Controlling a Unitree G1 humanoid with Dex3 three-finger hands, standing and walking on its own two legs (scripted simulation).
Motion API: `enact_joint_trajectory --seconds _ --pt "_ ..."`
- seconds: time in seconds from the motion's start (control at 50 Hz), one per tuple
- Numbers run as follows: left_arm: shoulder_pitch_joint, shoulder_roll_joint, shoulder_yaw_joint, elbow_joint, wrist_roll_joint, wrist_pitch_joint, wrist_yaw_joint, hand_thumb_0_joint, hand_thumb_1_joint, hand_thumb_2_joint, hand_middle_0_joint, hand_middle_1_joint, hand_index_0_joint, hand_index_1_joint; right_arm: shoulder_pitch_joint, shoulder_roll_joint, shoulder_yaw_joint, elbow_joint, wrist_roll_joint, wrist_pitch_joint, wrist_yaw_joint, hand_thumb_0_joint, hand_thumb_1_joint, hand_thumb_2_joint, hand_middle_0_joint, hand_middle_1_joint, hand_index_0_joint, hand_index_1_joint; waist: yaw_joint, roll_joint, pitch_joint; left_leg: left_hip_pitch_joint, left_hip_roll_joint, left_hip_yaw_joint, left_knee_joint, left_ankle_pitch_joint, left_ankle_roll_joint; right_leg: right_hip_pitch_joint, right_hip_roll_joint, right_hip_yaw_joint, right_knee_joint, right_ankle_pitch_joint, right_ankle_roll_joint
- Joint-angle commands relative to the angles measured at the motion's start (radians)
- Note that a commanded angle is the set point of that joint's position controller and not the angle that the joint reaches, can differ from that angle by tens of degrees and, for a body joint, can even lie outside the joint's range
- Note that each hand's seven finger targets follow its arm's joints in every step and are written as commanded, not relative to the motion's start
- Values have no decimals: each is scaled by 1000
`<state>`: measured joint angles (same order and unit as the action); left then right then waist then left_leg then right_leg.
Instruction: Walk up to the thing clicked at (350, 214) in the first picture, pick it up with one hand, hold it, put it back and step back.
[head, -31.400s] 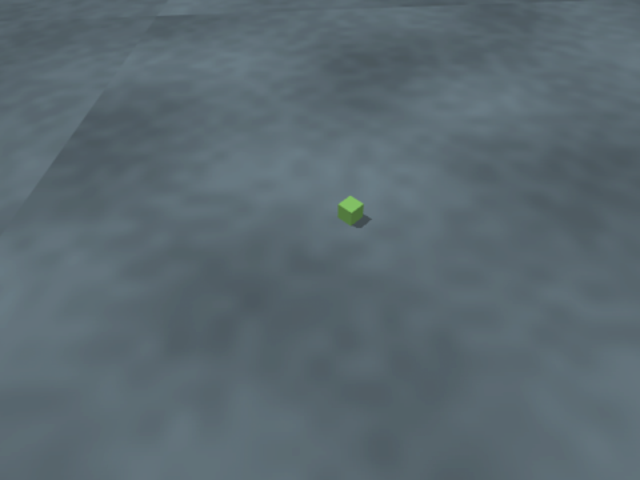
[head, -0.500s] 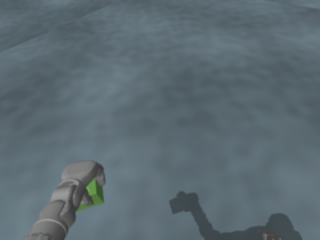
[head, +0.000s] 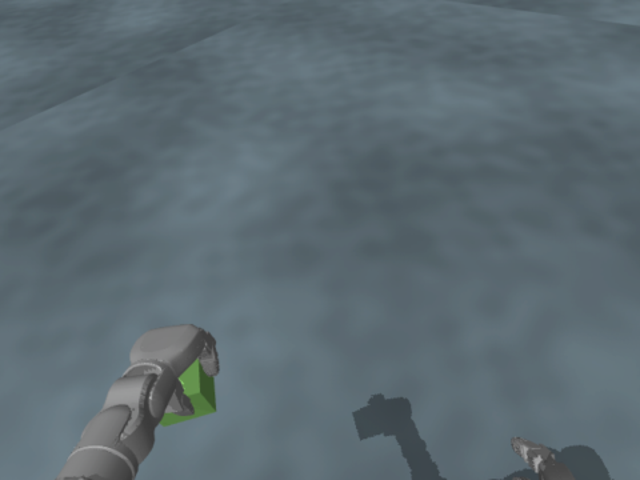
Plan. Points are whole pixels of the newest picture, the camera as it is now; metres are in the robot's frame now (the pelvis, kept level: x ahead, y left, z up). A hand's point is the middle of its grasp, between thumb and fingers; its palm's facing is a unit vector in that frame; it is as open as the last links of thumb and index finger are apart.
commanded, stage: hold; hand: left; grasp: from above
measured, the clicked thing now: (180, 384) +0.31 +0.24 -0.09
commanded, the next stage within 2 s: crouch in 0.74 s
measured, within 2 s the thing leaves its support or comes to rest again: neither
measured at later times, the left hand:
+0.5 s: hand (174, 384) +0.28 +0.23 -0.03, palm faces -0.47 -0.08 -0.88, open 7.5 cm
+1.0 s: hand (174, 371) +0.30 +0.23 -0.04, palm faces -0.47 -0.08 -0.88, open 7.4 cm
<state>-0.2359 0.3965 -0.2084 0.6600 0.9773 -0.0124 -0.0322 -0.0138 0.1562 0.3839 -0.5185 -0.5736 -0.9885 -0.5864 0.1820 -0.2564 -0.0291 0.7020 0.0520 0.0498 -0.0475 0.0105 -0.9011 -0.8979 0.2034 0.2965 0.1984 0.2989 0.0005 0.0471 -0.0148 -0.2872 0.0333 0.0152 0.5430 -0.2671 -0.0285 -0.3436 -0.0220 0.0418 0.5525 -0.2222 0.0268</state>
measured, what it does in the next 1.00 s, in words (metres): stands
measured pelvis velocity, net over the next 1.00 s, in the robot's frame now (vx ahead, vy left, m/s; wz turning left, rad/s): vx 0.02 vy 0.00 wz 0.00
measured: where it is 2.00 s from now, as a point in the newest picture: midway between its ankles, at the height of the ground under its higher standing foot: outside the picture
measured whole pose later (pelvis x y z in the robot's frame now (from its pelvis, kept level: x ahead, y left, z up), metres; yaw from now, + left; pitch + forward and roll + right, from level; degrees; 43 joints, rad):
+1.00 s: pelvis +0.02 +0.00 +0.00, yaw +0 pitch +1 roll +0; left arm -0.22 0.41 -0.18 0.64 0.99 -0.04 -0.05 -0.01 0.18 0.37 -0.50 -0.59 -0.99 -0.60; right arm 0.17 -0.25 -0.03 0.70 0.05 0.07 -0.06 0.01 -0.90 -0.90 0.20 0.30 0.20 0.30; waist 0.00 0.04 0.00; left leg -0.24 0.03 0.02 0.49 -0.27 -0.02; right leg -0.29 -0.03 0.04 0.50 -0.22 0.03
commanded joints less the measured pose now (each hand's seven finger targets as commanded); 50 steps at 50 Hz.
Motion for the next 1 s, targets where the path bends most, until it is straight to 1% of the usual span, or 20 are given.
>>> enact_joint_trajectory --seconds 0.0,0.12,0.14,0.16,0.18,0.26,0.28,0.46,0.48,0.52,0.56,0.62,0.64,0.74,0.8,0.82,0.84,0.86,0.96,0.98 --pt "-376 233 108 -206 -3 3 48 0 899 666 -1067 -771 -1164 -674 -107 -122 -39 -140 -1 -49 -13 0 -893 -896 200 300 200 300 2 -33 -219 70 -55 26 -91 83 40 80 35 -31 -120 13 -18" --pt "-344 253 128 -227 -8 -4 16 0 882 668 -1059 -777 -1155 -681 -124 -121 -32 -153 0 -50 -15 0 -896 -898 200 300 200 300 12 -24 -211 76 -51 22 -112 65 40 101 37 -34 -126 -8 -23" --pt "-357 239 111 -257 -8 -7 10 0 868 670 -1054 -774 -1146 -682 -126 -118 -29 -156 0 -51 -16 0 -897 -898 200 300 200 300 12 -20 -220 82 -48 17 -116 69 38 104 39 -36 -123 -4 -24" --pt "-371 265 133 -263 -11 -11 9 0 884 677 -1060 -786 -1156 -689 -126 -123 -31 -154 1 -52 -17 0 -896 -897 200 300 200 300 12 -8 -225 86 -48 18 -118 65 39 108 39 -33 -126 -3 -24" --pt "-377 251 119 -274 -13 -13 6 0 898 663 -1058 -795 -1161 -691 -127 -120 -29 -155 0 -54 -19 0 -896 -897 200 300 200 300 9 -11 -233 90 -47 16 -118 76 38 104 41 -35 -122 7 -25" --pt "-327 263 146 -247 -13 -15 8 0 896 620 -1053 -772 -1162 -663 -132 -116 -25 -156 2 -57 -22 0 -896 -898 200 300 200 300 18 -18 -203 76 -53 22 -122 57 38 101 39 -31 -134 -21 -25" --pt "-350 248 124 -269 -10 -19 4 0 883 632 -1062 -757 -1159 -660 -136 -111 -22 -159 1 -59 -22 0 -897 -899 200 300 200 300 11 -23 -198 76 -54 22 -121 55 40 97 37 -31 -139 -27 -23" --pt "-364 275 149 -296 -9 -23 15 0 905 655 -1074 -777 -1174 -676 -133 -113 -24 -147 1 -58 -26 0 -897 -899 200 300 200 300 11 -23 -227 100 -56 24 -116 100 40 118 38 -33 -137 22 -21" --pt "-348 270 148 -288 -6 -21 16 0 909 661 -1076 -776 -1175 -676 -137 -109 -25 -148 2 -57 -27 0 -897 -899 200 300 200 300 24 -14 -229 104 -57 25 -116 115 37 119 39 -35 -136 29 -24" --pt "-372 256 129 -297 1 -20 15 0 902 681 -1078 -783 -1173 -688 -130 -112 -26 -141 -1 -55 -26 0 -898 -899 200 300 200 300 10 -9 -246 128 -54 23 -114 142 36 115 39 -35 -127 65 -25" --pt "-375 279 154 -316 -2 -20 20 0 910 669 -1076 -785 -1177 -683 -125 -115 -31 -137 1 -52 -28 0 -897 -898 200 300 200 300 19 12 -275 145 -51 20 -110 172 32 128 43 -40 -121 92 -28" --pt "-353 240 122 -284 0 -10 18 0 896 666 -1073 -762 -1167 -667 -118 -113 -32 -134 1 -49 -26 0 -895 -897 200 300 200 300 8 -24 -266 143 -53 21 -103 217 36 137 42 -42 -120 143 -23" --pt "-355 259 139 -292 -2 -10 19 0 900 637 -1059 -766 -1164 -660 -117 -115 -33 -132 1 -49 -26 0 -894 -896 200 300 200 300 17 -5 -272 145 -53 22 -104 223 34 147 41 -42 -119 147 -26" --pt "-316 250 130 -235 2 -9 9 0 878 639 -1048 -759 -1148 -658 -116 -113 -35 -133 -1 -40 -23 0 -895 -897 200 300 200 300 15 -18 -227 126 -51 19 -109 219 33 136 42 -48 -124 139 -28" --pt "-361 280 145 -262 10 -18 5 0 877 648 -1059 -751 -1154 -656 -107 -117 -39 -133 0 -37 -23 0 -896 -897 200 300 200 300 13 3 -273 150 -53 21 -100 254 33 155 39 -42 -115 178 -28" --pt "-380 263 130 -281 9 -22 4 0 884 633 -989 -831 -1136 -690 -103 -115 -41 -135 0 -36 -23 0 -893 -903 202 301 202 301 11 18 -287 161 -52 21 -99 273 32 158 41 -44 -112 196 -30" --pt "-371 267 138 -263 6 -23 7 0 804 615 -909 -822 -1056 -670 -98 -120 -41 -134 1 -35 -22 0 -868 -885 201 301 202 301 8 1 -280 156 -49 18 -98 286 31 157 43 -46 -109 204 -30" --pt "-353 259 141 -253 8 -23 9 0 768 588 -935 -809 -1059 -684 -97 -117 -42 -133 2 -33 -23 0 -890 -895 201 300 201 300 16 3 -274 156 -49 19 -97 299 30 156 44 -48 -106 216 -32" --pt "-272 219 122 -174 26 -39 37 0 768 538 -917 -797 -1049 -663 -87 -119 -48 -138 -1 -22 -16 0 -888 -894 200 300 201 300 2 -52 -216 108 -51 16 -91 266 32 126 41 -54 -108 189 -29" --pt "-247 234 145 -151 31 -45 50 0 761 553 -917 -805 -1048 -674 -79 -123 -51 -135 -1 -18 -15 0 -889 -895 200 300 201 300 8 -60 -207 96 -52 18 -86 259 32 125 39 -53 -105 182 -29"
